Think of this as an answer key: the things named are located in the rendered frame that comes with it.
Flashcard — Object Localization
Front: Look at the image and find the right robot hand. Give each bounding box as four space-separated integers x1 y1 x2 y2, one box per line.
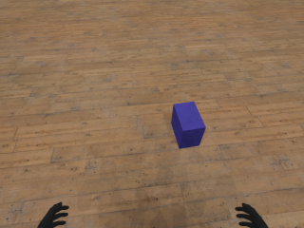
235 203 269 228

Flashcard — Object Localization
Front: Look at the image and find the carton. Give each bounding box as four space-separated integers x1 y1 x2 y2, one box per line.
171 102 206 149

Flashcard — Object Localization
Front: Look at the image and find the left robot hand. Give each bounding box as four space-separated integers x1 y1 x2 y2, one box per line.
37 202 69 228

